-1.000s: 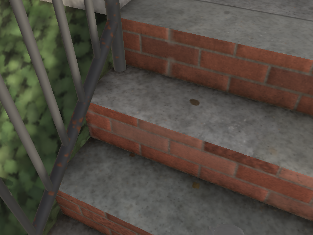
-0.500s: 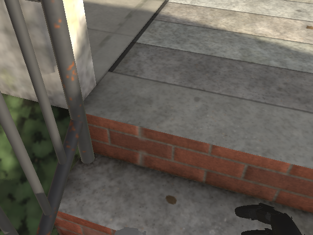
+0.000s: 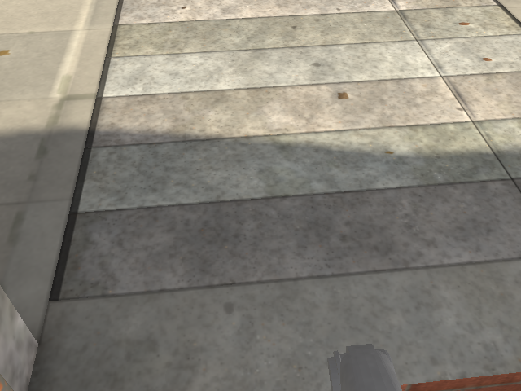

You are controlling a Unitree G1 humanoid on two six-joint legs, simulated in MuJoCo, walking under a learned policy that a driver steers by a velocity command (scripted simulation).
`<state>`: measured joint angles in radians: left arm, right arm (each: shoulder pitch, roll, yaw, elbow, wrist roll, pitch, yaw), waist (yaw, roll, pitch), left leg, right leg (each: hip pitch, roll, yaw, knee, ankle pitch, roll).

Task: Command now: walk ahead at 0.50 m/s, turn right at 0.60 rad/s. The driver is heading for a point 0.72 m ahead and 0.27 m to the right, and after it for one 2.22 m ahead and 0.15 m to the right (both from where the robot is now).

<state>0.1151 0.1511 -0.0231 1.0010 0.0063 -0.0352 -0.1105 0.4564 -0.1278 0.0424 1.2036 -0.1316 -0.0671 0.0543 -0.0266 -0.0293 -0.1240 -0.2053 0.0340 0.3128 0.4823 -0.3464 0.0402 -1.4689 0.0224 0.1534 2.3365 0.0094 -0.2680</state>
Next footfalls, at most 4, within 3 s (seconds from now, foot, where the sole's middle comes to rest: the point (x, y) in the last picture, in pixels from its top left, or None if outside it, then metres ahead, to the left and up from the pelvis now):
0.22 right None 0.27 -0.13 -0.57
0.66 left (261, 325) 0.54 0.02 -0.38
1.28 right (442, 279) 0.64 -0.37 -0.38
1.76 left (402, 148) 1.07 -0.38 -0.38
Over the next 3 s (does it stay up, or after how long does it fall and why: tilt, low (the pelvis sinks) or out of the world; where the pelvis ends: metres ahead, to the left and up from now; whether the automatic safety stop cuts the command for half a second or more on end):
stays up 1.48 -0.41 0.40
